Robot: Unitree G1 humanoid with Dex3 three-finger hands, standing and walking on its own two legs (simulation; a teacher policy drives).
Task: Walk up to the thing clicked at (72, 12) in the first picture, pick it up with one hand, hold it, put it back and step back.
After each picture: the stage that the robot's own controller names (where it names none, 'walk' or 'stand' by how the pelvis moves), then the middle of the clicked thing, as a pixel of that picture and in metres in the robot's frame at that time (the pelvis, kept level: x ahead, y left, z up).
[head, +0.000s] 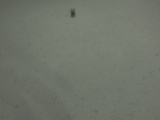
stand; (73, 13) +2.01 +0.18 -0.72
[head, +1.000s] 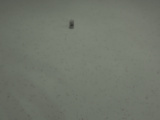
walk; (71, 24) +1.87 +0.16 -0.70
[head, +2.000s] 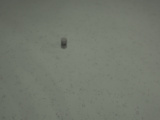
walk; (63, 43) +1.28 +0.20 -0.71
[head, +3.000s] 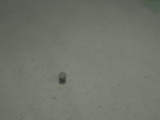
walk; (62, 78) +0.86 +0.18 -0.71
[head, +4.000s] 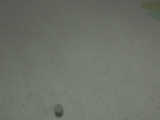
walk; (59, 111) +0.54 +0.20 -0.71
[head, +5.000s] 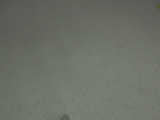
stand; out of the picture +0.45 +0.20 -0.72
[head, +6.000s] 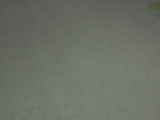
stand; out of the picture +0.42 +0.22 -0.73
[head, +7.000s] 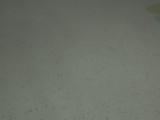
stand; out of the picture +0.41 +0.22 -0.73
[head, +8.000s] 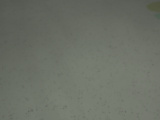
stand; out of the picture +0.40 +0.22 -0.73
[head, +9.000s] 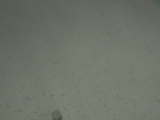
go down; (57, 117) +0.42 +0.22 -0.71
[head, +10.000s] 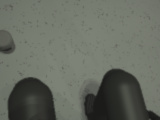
go down; (5, 43) +0.49 +0.26 -0.29
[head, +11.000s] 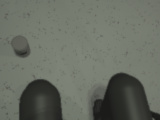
close in; (21, 47) +0.49 +0.24 -0.30
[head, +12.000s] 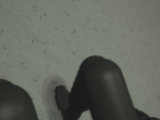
close in; out of the picture +0.48 +0.29 -0.23
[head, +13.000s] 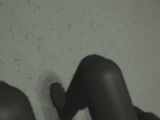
close; out of the picture +0.46 +0.29 -0.23
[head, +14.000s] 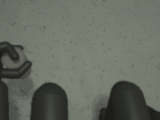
lift; (18, 64) +0.37 +0.25 -0.09
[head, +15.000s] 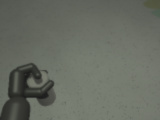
hold; (42, 89) +0.33 +0.16 +0.03
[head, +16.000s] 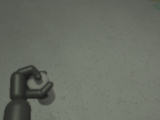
hold; (42, 89) +0.33 +0.17 -0.01
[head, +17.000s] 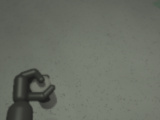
hold; (44, 93) +0.32 +0.16 -0.03
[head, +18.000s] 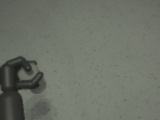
crouch; (33, 79) +0.37 +0.19 -0.07
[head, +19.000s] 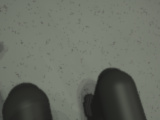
lower; out of the picture +0.50 +0.26 -0.13
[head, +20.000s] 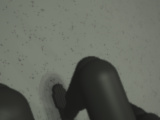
lower; out of the picture +0.45 +0.29 -0.24
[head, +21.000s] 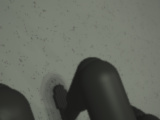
lower; out of the picture +0.45 +0.29 -0.24
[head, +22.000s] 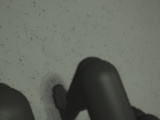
lower; out of the picture +0.45 +0.29 -0.24
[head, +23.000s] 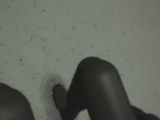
lower; out of the picture +0.45 +0.29 -0.24
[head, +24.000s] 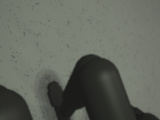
open; out of the picture +0.45 +0.29 -0.24
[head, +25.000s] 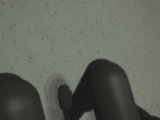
stand; out of the picture +0.44 +0.28 -0.24
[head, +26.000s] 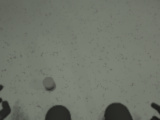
walk; (49, 84) +0.44 +0.21 -0.51
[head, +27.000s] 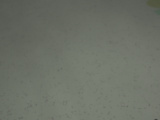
stand; out of the picture +0.39 +0.20 -0.66
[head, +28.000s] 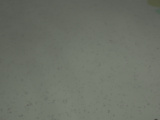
stand; out of the picture +0.39 +0.20 -0.67
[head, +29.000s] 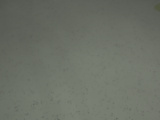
stand; out of the picture +0.40 +0.18 -0.70
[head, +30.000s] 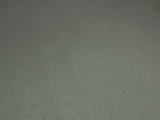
stand; out of the picture +0.41 +0.20 -0.72
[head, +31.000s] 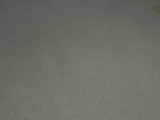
stand; out of the picture +0.38 +0.21 -0.73
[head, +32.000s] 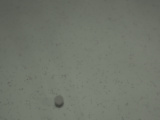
walk; (59, 101) +0.45 +0.14 -0.71
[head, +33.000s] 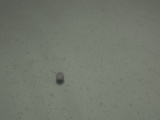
walk; (60, 78) +0.68 +0.21 -0.71
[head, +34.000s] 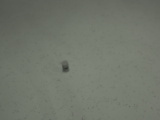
stand; (65, 66) +0.99 +0.31 -0.70
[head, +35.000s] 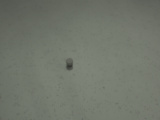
stand; (69, 64) +0.99 +0.17 -0.71
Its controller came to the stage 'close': yes
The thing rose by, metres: 0.70
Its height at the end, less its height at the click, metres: +0.00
